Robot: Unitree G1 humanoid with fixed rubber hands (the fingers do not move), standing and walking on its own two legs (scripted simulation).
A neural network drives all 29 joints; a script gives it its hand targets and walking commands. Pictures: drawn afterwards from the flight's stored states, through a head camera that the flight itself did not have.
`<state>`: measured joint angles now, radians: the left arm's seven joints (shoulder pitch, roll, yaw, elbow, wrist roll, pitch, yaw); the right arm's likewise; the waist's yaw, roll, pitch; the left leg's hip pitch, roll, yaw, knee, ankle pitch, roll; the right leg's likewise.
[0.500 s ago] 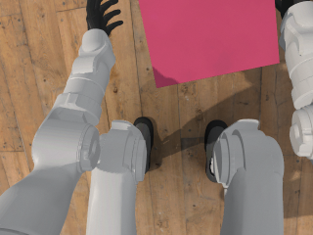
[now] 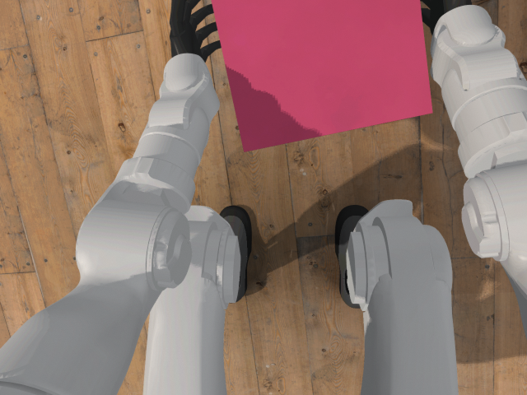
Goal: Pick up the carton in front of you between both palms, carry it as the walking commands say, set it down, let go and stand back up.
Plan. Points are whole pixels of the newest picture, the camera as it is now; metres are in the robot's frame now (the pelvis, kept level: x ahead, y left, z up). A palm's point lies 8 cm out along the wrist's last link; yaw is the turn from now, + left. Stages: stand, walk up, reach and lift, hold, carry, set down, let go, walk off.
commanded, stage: reach and lift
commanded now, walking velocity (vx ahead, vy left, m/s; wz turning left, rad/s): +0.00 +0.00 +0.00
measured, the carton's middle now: (315, 64) +0.50 -0.07 -0.26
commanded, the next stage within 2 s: none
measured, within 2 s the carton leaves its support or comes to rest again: leaves its support in 0.24 s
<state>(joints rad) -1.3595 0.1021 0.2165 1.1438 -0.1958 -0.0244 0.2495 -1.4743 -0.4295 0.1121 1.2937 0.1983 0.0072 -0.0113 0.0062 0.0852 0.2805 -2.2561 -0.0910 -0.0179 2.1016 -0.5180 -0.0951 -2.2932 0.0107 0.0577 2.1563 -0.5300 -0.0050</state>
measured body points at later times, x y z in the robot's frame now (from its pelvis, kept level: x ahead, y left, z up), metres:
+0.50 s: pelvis +0.00 +0.01 +0.02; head +0.29 -0.07 +0.36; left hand +0.51 +0.08 -0.07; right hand +0.51 -0.22 -0.08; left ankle +0.13 +0.14 -0.35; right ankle +0.11 -0.12 -0.35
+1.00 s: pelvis +0.03 +0.01 +0.15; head +0.25 -0.04 +0.54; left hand +0.49 +0.09 +0.09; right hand +0.47 -0.21 +0.07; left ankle +0.13 +0.13 -0.35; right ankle +0.11 -0.12 -0.35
